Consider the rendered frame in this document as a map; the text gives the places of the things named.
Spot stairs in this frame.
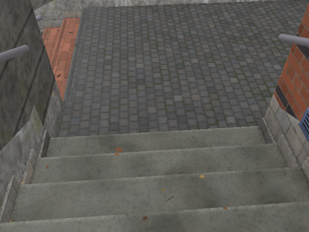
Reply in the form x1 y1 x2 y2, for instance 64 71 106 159
42 17 80 101
0 126 309 232

